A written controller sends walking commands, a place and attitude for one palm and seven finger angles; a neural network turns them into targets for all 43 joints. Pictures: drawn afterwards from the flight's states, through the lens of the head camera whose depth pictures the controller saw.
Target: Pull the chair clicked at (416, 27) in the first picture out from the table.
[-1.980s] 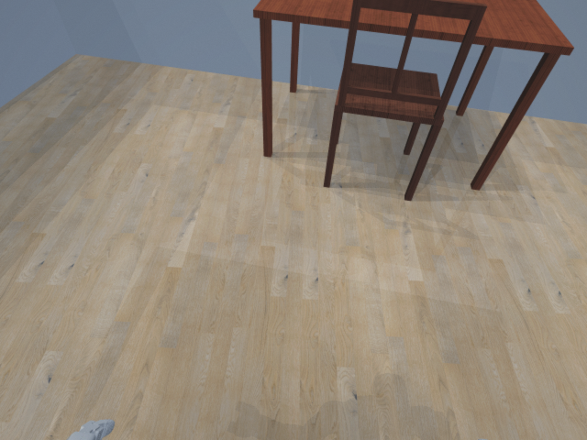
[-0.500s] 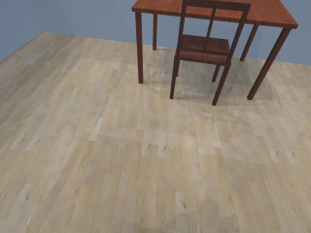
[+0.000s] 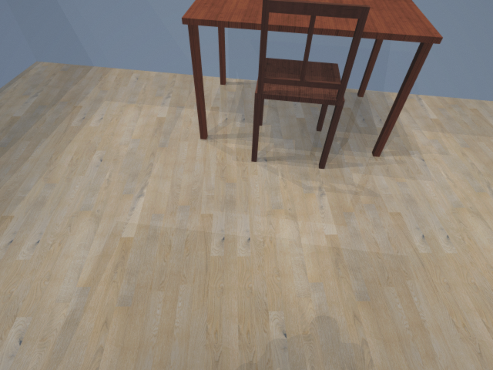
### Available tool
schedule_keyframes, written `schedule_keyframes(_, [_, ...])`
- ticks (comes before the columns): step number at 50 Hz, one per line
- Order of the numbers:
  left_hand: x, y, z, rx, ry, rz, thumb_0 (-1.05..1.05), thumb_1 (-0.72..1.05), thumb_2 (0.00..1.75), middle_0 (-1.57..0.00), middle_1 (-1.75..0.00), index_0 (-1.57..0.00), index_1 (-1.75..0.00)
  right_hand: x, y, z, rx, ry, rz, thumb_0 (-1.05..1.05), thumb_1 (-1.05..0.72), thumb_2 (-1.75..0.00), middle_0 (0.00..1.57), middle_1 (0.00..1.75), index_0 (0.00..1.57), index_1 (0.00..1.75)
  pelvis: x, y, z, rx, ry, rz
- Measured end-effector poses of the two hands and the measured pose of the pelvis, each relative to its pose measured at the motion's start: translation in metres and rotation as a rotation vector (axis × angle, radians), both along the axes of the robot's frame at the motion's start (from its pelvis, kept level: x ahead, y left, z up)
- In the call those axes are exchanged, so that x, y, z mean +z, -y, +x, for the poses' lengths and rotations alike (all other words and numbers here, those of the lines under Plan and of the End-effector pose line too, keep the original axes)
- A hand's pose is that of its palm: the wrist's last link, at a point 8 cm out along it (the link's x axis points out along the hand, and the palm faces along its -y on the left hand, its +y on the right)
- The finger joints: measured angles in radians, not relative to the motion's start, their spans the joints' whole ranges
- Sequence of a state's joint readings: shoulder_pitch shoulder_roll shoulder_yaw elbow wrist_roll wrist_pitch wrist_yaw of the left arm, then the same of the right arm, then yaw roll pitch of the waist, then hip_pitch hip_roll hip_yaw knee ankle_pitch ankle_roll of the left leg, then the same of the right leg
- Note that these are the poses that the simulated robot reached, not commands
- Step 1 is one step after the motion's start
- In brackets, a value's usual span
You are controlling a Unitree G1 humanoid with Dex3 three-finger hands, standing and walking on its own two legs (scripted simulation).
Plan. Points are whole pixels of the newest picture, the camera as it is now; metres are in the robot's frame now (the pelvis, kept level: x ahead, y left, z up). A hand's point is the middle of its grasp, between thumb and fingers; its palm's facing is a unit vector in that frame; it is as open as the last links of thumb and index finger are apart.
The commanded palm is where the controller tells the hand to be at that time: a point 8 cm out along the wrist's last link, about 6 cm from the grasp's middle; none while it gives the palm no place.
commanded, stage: walk to a spot facing it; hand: left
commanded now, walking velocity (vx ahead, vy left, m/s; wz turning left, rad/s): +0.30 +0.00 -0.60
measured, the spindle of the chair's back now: (307, 50) +1.39 -0.16 -0.08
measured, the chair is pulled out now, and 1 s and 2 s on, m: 0.00 0.00 0.00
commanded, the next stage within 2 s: turn to face it in 1.82 s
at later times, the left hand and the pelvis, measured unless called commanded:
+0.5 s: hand out of the picture +0.13 +0.21 -0.18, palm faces -0.12 -0.98 -0.16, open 7.4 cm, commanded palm none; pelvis +0.16 +0.02 -0.01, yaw -14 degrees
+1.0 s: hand (237, 202) +0.56 +0.07 -0.15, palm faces -0.59 -0.79 -0.16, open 7.4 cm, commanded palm none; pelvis +0.33 +0.00 +0.01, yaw -32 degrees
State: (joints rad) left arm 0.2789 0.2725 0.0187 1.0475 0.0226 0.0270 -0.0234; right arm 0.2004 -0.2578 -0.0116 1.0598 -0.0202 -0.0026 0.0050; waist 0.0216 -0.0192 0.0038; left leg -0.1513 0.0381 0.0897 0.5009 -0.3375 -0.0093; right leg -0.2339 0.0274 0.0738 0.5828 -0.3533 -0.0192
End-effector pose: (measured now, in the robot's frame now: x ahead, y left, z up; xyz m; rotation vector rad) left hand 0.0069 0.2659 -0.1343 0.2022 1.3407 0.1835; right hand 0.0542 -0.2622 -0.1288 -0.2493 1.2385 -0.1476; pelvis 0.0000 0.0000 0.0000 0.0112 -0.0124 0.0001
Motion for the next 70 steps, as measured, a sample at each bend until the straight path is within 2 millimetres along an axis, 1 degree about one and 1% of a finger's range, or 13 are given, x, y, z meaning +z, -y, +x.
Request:
schedule_keyframes(6, [-0.012, 0.032, 0.022, -0.031, -0.018, -0.036, 0.01, 0.91, 0.9, -0.2, -0.3, -0.2, -0.3, -0.025, 0.007, -0.028, -0.101, -0.09, 0.039, 0.01, -0.9, -0.9, 0.2, 0.3, 0.2, 0.3, -0.014, 0.015, 0.026, -0.054, 0.006, -0.019])
schedule_keyframes(9, [-0.009, 0.045, 0.028, -0.008, -0.004, -0.045, 0.01, 0.91, 0.9, -0.2, -0.3, -0.2, -0.3, -0.021, 0.008, -0.021, -0.108, -0.139, 0.041, 0.01, -0.91, -0.9, 0.2, 0.3, 0.2, 0.3, -0.01, 0.019, 0.041, -0.07, 0.003, -0.024])
schedule_keyframes(14, [0.001, 0.057, 0.032, -0.039, -0.098, -0.079, 0.0, 0.91, 0.9, -0.2, -0.3, -0.2, -0.3, -0.002, 0.004, 0.035, -0.141, -0.032, 0.05, 0.01, -0.91, -0.9, 0.2, 0.3, 0.2, 0.3, 0.004, 0.016, 0.068, -0.122, -0.015, -0.019])
schedule_keyframes(19, [0.002, 0.047, 0.057, -0.075, -0.166, -0.092, 0.01, 0.91, 0.9, -0.2, -0.3, -0.21, -0.3, 0.011, -0.008, 0.109, -0.156, 0.113, 0.057, 0.01, -0.91, -0.9, 0.2, 0.3, 0.2, 0.3, 0.007, 0.003, 0.102, -0.177, -0.03, -0.026])
schedule_keyframes(25, [-0.018, 0.008, 0.128, -0.104, -0.164, -0.079, 0.01, 0.9, 0.9, -0.2, -0.3, -0.21, -0.3, 0.017, -0.031, 0.197, -0.142, 0.244, 0.026, 0.01, -0.91, -0.9, 0.2, 0.3, 0.2, 0.3, -0.008, -0.022, 0.161, -0.238, -0.025, -0.038])
schedule_keyframes(28, [-0.032, -0.014, 0.183, -0.156, -0.138, -0.068, 0.01, 0.91, 0.9, -0.2, -0.3, -0.2, -0.3, 0.016, -0.04, 0.214, -0.174, 0.289, -0.01, 0.01, -0.91, -0.9, 0.2, 0.3, 0.2, 0.3, -0.016, -0.034, 0.184, -0.291, -0.008, -0.042])
schedule_keyframes(34, [-0.013, -0.019, 0.329, -0.308, 0.053, -0.06, 0.01, 0.91, 0.9, -0.19, -0.3, -0.2, -0.3, 0.021, -0.061, 0.176, -0.338, 0.166, -0.01, 0.01, -0.91, -0.9, 0.2, 0.3, 0.2, 0.3, 0.001, -0.043, 0.225, -0.374, -0.001, -0.039])
schedule_keyframes(40, [0.012, 0.019, 0.447, -0.452, 0.192, -0.084, 0.01, 0.92, 0.9, -0.19, -0.3, -0.19, -0.3, 0.018, -0.077, 0.12, -0.532, -0.004, -0.006, 0.0, -0.92, -0.9, 0.2, 0.3, 0.2, 0.3, 0.011, -0.042, 0.267, -0.45, -0.013, -0.026])
schedule_keyframes(47, [0.016, 0.104, 0.539, -0.63, 0.218, -0.143, 0.01, 0.91, 0.9, -0.19, -0.3, -0.19, -0.3, 0.016, -0.111, 0.075, -0.713, -0.203, 0.062, 0.01, -0.91, -0.9, 0.2, 0.3, 0.2, 0.3, 0.01, -0.019, 0.314, -0.531, -0.014, -0.018])
schedule_keyframes(54, [0.004, 0.222, 0.61, -0.8, 0.242, -0.211, 0.01, 0.91, 0.9, -0.19, -0.3, -0.2, -0.3, 0.008, -0.135, 0.069, -0.865, -0.367, 0.186, 0.01, -0.91, -0.9, 0.2, 0.3, 0.2, 0.3, -0.005, 0.032, 0.361, -0.61, -0.027, -0.022])
schedule_keyframes(59, [-0.008, 0.263, 0.632, -0.8, 0.279, -0.222, 0.0, 0.91, 0.9, -0.2, -0.3, -0.2, -0.3, -0.011, -0.101, 0.107, -0.899, -0.363, 0.224, 0.01, -0.91, -0.9, 0.2, 0.3, 0.2, 0.3, -0.017, 0.071, 0.387, -0.642, -0.011, -0.021])
schedule_keyframes(63, [-0.005, 0.25, 0.627, -0.77, 0.183, -0.162, 0.0, 0.91, 0.9, -0.2, -0.3, -0.2, -0.3, -0.013, -0.035, 0.178, -0.869, -0.177, 0.153, 0.01, -0.91, -0.9, 0.2, 0.3, 0.2, 0.3, -0.005, 0.087, 0.411, -0.675, -0.016, -0.026])
schedule_keyframes(70, [0.002, 0.211, 0.659, -0.716, 0.113, -0.059, -0.02, 0.94, 0.9, -0.2, -0.3, -0.21, -0.3, 0.003, 0.064, 0.306, -0.763, 0.113, 0.031, 0.01, -0.92, -0.9, 0.2, 0.3, 0.2, 0.3, 0.002, 0.105, 0.463, -0.714, -0.034, -0.032])
